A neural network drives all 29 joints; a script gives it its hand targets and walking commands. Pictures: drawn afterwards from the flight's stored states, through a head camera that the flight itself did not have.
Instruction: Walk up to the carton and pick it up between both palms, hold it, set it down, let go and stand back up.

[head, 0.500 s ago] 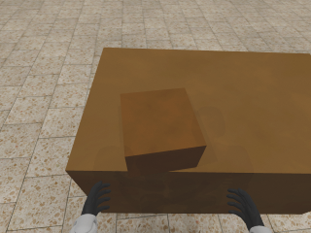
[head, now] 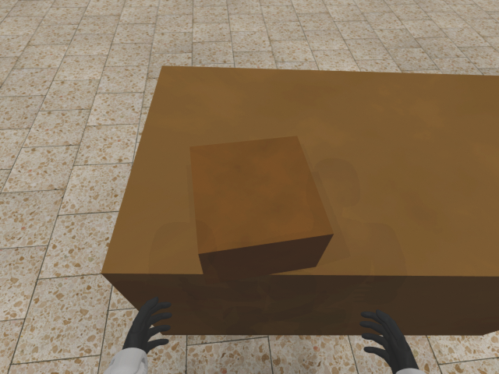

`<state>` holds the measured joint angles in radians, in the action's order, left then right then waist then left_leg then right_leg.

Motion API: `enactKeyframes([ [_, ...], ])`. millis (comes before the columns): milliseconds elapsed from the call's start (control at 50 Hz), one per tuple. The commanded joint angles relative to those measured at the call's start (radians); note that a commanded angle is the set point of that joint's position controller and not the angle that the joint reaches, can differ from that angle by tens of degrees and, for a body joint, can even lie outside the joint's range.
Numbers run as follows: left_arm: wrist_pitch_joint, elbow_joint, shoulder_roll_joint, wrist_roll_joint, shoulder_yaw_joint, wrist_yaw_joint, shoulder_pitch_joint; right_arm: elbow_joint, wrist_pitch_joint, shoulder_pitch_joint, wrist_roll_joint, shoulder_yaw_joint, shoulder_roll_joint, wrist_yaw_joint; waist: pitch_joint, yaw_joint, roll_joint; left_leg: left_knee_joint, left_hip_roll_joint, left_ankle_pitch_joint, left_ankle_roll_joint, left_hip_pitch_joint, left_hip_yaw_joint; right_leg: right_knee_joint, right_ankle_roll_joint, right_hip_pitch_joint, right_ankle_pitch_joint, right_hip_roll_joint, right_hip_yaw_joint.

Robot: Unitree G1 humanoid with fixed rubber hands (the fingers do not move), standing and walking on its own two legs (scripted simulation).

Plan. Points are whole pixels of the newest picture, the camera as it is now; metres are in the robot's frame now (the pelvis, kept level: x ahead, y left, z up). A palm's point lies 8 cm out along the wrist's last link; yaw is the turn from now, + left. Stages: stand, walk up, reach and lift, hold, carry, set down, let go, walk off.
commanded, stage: let go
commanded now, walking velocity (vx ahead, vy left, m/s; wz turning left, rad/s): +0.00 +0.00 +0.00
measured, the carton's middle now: (253, 207) +0.43 +0.02 -0.07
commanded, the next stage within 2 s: stand in 0.10 s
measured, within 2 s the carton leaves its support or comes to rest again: neither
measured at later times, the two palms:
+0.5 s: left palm out of the picture +0.07 +0.23 -0.14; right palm out of the picture +0.09 -0.29 -0.11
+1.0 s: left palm out of the picture +0.05 +0.24 -0.15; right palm out of the picture +0.06 -0.28 -0.11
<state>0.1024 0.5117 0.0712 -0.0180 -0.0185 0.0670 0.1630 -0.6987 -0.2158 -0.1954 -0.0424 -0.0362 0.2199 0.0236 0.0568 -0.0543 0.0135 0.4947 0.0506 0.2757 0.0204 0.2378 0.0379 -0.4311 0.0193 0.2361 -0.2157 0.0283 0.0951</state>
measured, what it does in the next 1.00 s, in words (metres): stands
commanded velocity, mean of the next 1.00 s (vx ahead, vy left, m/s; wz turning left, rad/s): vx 0.00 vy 0.00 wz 0.00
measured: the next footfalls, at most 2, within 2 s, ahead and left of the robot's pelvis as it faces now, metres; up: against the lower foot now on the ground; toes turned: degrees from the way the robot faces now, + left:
none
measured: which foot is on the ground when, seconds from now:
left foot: down 0.00-1.00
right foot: down 0.00-1.00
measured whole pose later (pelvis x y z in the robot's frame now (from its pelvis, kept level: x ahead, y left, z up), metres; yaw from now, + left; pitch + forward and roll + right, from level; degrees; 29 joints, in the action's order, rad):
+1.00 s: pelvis -0.01 -0.01 +0.00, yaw +0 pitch -2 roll +0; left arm 0.00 1.04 0.23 0.02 0.01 0.02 0.16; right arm -1.00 -0.03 -0.20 -0.03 -0.04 0.27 0.00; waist 0.04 -0.03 -0.04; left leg 0.49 0.04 0.27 0.02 0.19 0.04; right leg -0.49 0.01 0.21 -0.24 0.02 0.09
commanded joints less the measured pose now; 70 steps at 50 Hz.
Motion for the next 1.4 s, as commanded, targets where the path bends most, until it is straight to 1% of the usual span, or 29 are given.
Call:
enactKeyframes([
  [0, -0.057, -0.148, 0.227, 0.040, 0.098, -0.025, -0.046, 0.109, -0.089, 0.066, 0.047, -0.030, 0.123, -0.017, -0.177, 0.028, -0.080, -0.091, -0.062, -0.280, 0.002, -0.247, 0.056, 0.086, -0.008, -0.105, 0.305, -0.011, -0.074],
  [80, -0.059, -0.144, 0.221, 0.037, 0.084, -0.034, -0.044, 0.087, -0.101, 0.068, 0.063, -0.040, 0.124, -0.023, -0.167, 0.042, -0.086, -0.096, -0.063, -0.271, -0.001, -0.253, 0.058, 0.090, -0.006, -0.097, 0.299, -0.006, -0.079],
  [100, -0.093, -0.002, 0.388, 0.063, 0.139, -0.033, 0.012, -0.008, 0.013, -0.061, 0.096, -0.065, 0.277, -0.030, -0.376, 0.006, -0.226, -0.009, 0.092, -0.499, -0.041, -0.162, -0.071, -0.072, -0.048, -0.154, 0.380, -0.097, 0.012],
  [160, -0.110, 0.068, 0.337, 0.057, 0.109, -0.048, -0.009, 0.004, 0.107, -0.011, 0.089, -0.053, 0.246, -0.041, -0.276, 0.041, -0.025, -0.017, 0.076, -0.386, -0.057, -0.165, -0.069, -0.060, -0.034, -0.052, 0.168, -0.095, 0.033],
  [180, -0.113, 0.091, 0.360, 0.064, 0.105, -0.050, -0.008, -0.003, 0.117, -0.015, 0.089, -0.063, 0.257, -0.043, -0.228, 0.047, -0.015, -0.020, 0.064, -0.283, -0.046, -0.132, -0.066, -0.026, -0.030, -0.038, 0.119, -0.095, 0.036],
  [220, -0.126, 0.125, 0.385, 0.067, 0.119, -0.060, -0.053, -0.011, 0.132, 0.009, 0.088, -0.063, 0.267, -0.040, -0.220, 0.043, -0.066, -0.036, 0.059, -0.204, -0.053, -0.094, -0.078, -0.034, -0.035, -0.043, 0.074, -0.089, 0.026],
  [340, -0.150, 0.289, 0.420, 0.047, 0.107, -0.065, -0.013, -0.087, 0.145, -0.002, 0.089, -0.057, 0.279, -0.038, -0.225, 0.040, -0.080, -0.016, 0.056, -0.253, -0.067, -0.107, -0.087, -0.024, -0.046, -0.095, 0.248, -0.112, 0.051],
  [360, -0.156, 0.325, 0.441, 0.054, 0.117, -0.068, -0.010, -0.102, 0.153, -0.004, 0.078, -0.057, 0.282, -0.041, -0.258, 0.044, -0.052, 0.013, 0.054, -0.282, -0.061, -0.118, -0.076, -0.022, -0.053, -0.106, 0.288, -0.123, 0.074],
  [400, -0.153, 0.354, 0.456, 0.047, 0.109, -0.059, -0.044, -0.123, 0.156, 0.027, 0.075, -0.058, 0.278, -0.036, -0.214, 0.050, -0.088, -0.006, 0.044, -0.215, -0.061, -0.102, -0.082, -0.012, -0.039, -0.081, 0.268, -0.113, 0.059],
  [420, -0.153, 0.381, 0.437, 0.053, 0.102, -0.057, -0.032, -0.141, 0.160, -0.016, 0.076, -0.041, 0.256, -0.039, -0.201, 0.050, -0.054, -0.025, 0.050, -0.189, -0.064, -0.103, -0.073, 0.005, -0.045, -0.082, 0.211, -0.121, 0.085],
  [560, -0.150, 0.470, 0.471, 0.047, 0.101, -0.052, -0.048, -0.207, 0.167, 0.012, 0.077, -0.037, 0.296, -0.047, -0.197, 0.056, -0.023, -0.052, 0.073, -0.315, -0.069, -0.146, -0.103, 0.011, -0.052, -0.095, 0.282, -0.129, 0.088],
  [660, -0.150, 0.486, 0.455, 0.043, 0.109, -0.045, -0.022, -0.230, 0.165, 0.002, 0.074, -0.041, 0.303, -0.045, -0.240, 0.040, -0.065, -0.039, 0.068, -0.242, -0.068, -0.151, -0.082, 0.027, -0.048, -0.117, 0.265, -0.122, 0.088],
  [700, -0.144, 0.503, 0.452, 0.049, 0.102, -0.048, -0.019, -0.242, 0.172, -0.008, 0.070, -0.032, 0.281, -0.047, -0.169, 0.050, -0.013, -0.072, 0.057, -0.231, -0.059, -0.136, -0.084, 0.047, -0.043, -0.099, 0.217, -0.117, 0.084],
  [740, -0.142, 0.493, 0.430, 0.048, 0.095, -0.048, -0.043, -0.228, 0.164, -0.008, 0.072, -0.039, 0.304, -0.046, -0.185, 0.061, -0.024, -0.079, 0.066, -0.195, -0.058, -0.146, -0.093, 0.048, -0.045, -0.083, 0.176, -0.120, 0.095],
  [780, -0.148, 0.516, 0.422, 0.032, 0.094, -0.053, -0.005, -0.251, 0.170, 0.018, 0.078, -0.039, 0.307, -0.043, -0.200, 0.033, -0.012, -0.089, 0.080, -0.190, -0.072, -0.145, -0.112, 0.046, -0.049, -0.080, 0.130, -0.118, 0.093],
  [820, -0.147, 0.503, 0.473, 0.052, 0.101, -0.051, -0.073, -0.250, 0.170, 0.012, 0.074, -0.041, 0.302, -0.052, -0.154, 0.058, -0.053, -0.077, 0.067, -0.205, -0.062, -0.112, -0.091, 0.062, -0.051, -0.063, 0.163, -0.123, 0.084],
  [880, -0.155, 0.513, 0.443, 0.037, 0.091, -0.054, 0.003, -0.267, 0.164, -0.013, 0.080, -0.045, 0.309, -0.042, -0.199, 0.038, -0.025, -0.066, 0.070, -0.221, -0.064, -0.137, -0.089, 0.042, -0.051, -0.106, 0.250, -0.124, 0.088],
  [940, -0.148, 0.500, 0.445, 0.048, 0.101, -0.048, -0.038, -0.249, 0.164, 0.007, 0.074, -0.035, 0.288, -0.049, -0.194, 0.057, -0.040, -0.100, 0.074, -0.192, -0.070, -0.143, -0.106, 0.048, -0.056, -0.095, 0.188, -0.116, 0.088],
  [980, -0.147, 0.522, 0.432, 0.035, 0.090, -0.049, -0.005, -0.252, 0.165, 0.002, 0.071, -0.035, 0.277, -0.041, -0.203, 0.058, 0.013, -0.092, 0.078, -0.233, -0.069, -0.177, -0.100, 0.048, -0.050, -0.081, 0.168, -0.119, 0.090],
  [1020, -0.150, 0.508, 0.416, 0.033, 0.088, -0.049, 0.007, -0.275, 0.168, -0.018, 0.070, -0.038, 0.315, -0.050, -0.185, 0.031, 0.002, -0.107, 0.077, -0.271, -0.064, -0.156, -0.101, 0.037, -0.047, -0.110, 0.221, -0.115, 0.079],
  [1060, -0.148, 0.504, 0.456, 0.040, 0.099, -0.053, -0.020, -0.256, 0.162, 0.000, 0.072, -0.047, 0.335, -0.049, -0.193, 0.045, -0.009, -0.091, 0.086, -0.267, -0.062, -0.160, -0.101, 0.034, -0.051, -0.111, 0.272, -0.125, 0.083],
  [1120, -0.155, 0.519, 0.463, 0.039, 0.107, -0.051, -0.008, -0.268, 0.164, -0.001, 0.067, -0.043, 0.335, -0.045, -0.190, 0.047, 0.000, -0.082, 0.081, -0.187, -0.061, -0.135, -0.097, 0.068, -0.050, -0.099, 0.185, -0.115, 0.091],
  [1160, -0.147, 0.517, 0.432, 0.037, 0.093, -0.055, -0.024, -0.251, 0.168, 0.025, 0.070, -0.042, 0.288, -0.041, -0.156, 0.058, -0.062, -0.090, 0.066, -0.133, -0.061, -0.131, -0.096, 0.070, -0.052, -0.051, 0.149, -0.115, 0.098],
  [1200, -0.151, 0.510, 0.434, 0.040, 0.094, -0.051, -0.061, -0.252, 0.171, 0.031, 0.066, -0.036, 0.288, -0.043, -0.125, 0.067, 0.024, -0.114, 0.060, -0.119, -0.060, -0.108, -0.101, 0.084, -0.053, -0.045, 0.075, -0.117, 0.112],
  [1220, -0.149, 0.511, 0.425, 0.029, 0.094, -0.052, -0.028, -0.271, 0.168, 0.009, 0.077, -0.039, 0.309, -0.037, -0.122, 0.044, 0.017, -0.112, 0.070, -0.119, -0.072, -0.102, -0.112, 0.095, -0.051, -0.055, 0.068, -0.117, 0.115],
  [1240, -0.145, 0.529, 0.442, 0.038, 0.090, -0.051, -0.003, -0.261, 0.168, -0.009, 0.074, -0.037, 0.287, -0.035, -0.133, 0.068, -0.036, -0.122, 0.064, -0.049, -0.070, -0.101, -0.110, 0.103, -0.056, -0.057, 0.019, -0.124, 0.113],
  [1260, -0.143, 0.528, 0.448, 0.029, 0.100, -0.055, -0.013, -0.276, 0.166, -0.008, 0.080, -0.036, 0.300, -0.039, -0.116, 0.045, 0.011, -0.120, 0.075, -0.094, -0.064, -0.108, -0.108, 0.109, -0.057, -0.046, 0.041, -0.125, 0.118],
  [1360, -0.152, 0.526, 0.426, 0.036, 0.092, -0.062, -0.034, -0.268, 0.165, 0.024, 0.075, -0.034, 0.308, -0.047, -0.147, 0.051, -0.011, -0.126, 0.079, -0.131, -0.061, -0.115, -0.105, 0.081, -0.049, -0.073, 0.110, -0.113, 0.089],
  [1380, -0.154, 0.539, 0.421, 0.031, 0.090, -0.058, -0.016, -0.268, 0.162, 0.050, 0.073, -0.041, 0.325, -0.044, -0.138, 0.043, 0.028, -0.118, 0.080, -0.128, -0.070, -0.124, -0.115, 0.094, -0.058, -0.063, 0.103, -0.116, 0.112],
])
